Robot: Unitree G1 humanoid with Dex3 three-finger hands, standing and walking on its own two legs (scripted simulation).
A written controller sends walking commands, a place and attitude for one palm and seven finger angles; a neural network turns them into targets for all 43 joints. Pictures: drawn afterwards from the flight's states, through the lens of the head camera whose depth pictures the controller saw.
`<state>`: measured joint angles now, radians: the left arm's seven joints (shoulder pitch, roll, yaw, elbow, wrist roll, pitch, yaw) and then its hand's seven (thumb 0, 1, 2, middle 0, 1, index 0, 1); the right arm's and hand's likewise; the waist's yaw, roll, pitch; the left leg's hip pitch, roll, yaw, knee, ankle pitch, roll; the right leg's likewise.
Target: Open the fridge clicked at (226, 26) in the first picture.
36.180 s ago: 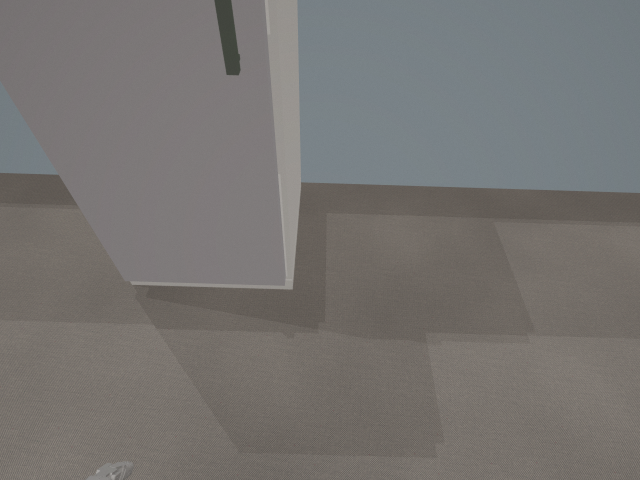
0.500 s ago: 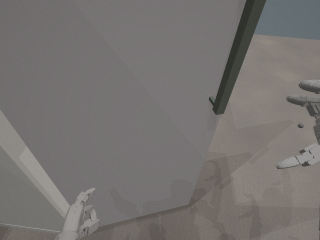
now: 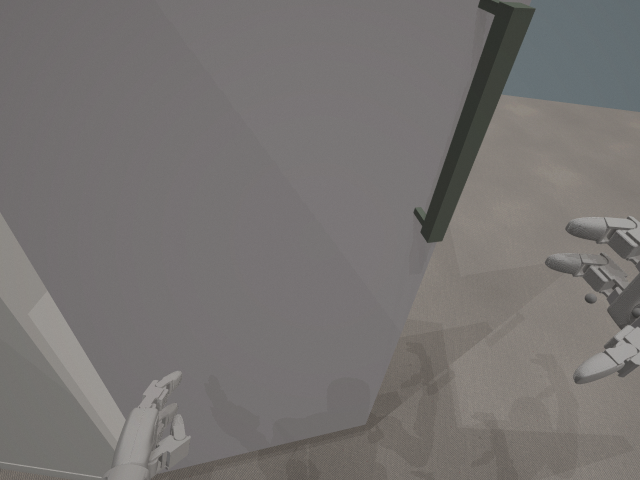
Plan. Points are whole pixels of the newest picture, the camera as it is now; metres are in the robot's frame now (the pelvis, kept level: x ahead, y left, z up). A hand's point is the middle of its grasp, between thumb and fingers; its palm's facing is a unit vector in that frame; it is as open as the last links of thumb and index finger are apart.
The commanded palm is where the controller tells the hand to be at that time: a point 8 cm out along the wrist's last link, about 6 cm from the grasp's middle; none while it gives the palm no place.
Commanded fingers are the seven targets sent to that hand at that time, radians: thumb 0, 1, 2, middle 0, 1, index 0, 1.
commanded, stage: draw the hand back to the body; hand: right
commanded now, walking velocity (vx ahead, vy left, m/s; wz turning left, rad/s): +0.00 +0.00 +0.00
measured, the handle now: (456, 136) +0.44 -0.14 +0.27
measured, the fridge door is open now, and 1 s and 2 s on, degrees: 69 69 69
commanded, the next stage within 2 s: step back with the hand held close in 1.36 s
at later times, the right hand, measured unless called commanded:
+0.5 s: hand (632, 338) +0.22 -0.28 +0.19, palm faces +0.46 +0.85 -0.26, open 13.5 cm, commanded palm +0.17 -0.31 +0.20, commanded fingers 0.00 -0.07 -0.50 0.23 0.79 0.23 0.79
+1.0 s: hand out of the picture +0.19 -0.29 +0.16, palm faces +0.49 +0.79 -0.38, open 8.6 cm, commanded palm +0.14 -0.32 +0.18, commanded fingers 0.00 -0.90 -0.90 0.20 0.30 0.20 0.30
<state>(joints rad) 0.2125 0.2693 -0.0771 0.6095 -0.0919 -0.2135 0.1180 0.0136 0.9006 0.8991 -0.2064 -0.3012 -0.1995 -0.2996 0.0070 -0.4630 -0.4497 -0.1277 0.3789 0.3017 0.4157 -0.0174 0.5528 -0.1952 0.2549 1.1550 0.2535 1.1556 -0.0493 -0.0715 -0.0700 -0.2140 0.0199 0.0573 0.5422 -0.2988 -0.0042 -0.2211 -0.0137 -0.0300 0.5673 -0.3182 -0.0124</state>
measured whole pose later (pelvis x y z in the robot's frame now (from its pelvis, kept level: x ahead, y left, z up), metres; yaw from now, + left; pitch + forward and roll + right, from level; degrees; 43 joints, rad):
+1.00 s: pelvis +0.01 -0.01 +0.01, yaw +0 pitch -3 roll +1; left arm 0.20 0.23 -0.01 0.65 -0.01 -0.15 0.08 0.01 0.90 0.90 -0.21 -0.30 -0.20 -0.30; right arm 0.44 -0.35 -0.36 -0.37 0.07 -0.06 -0.11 0.00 -0.62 -0.76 0.22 0.47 0.22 0.47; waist -0.08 -0.05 -0.01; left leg -0.13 0.04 0.05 0.45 -0.27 -0.02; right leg -0.14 0.01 -0.04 0.49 -0.30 -0.03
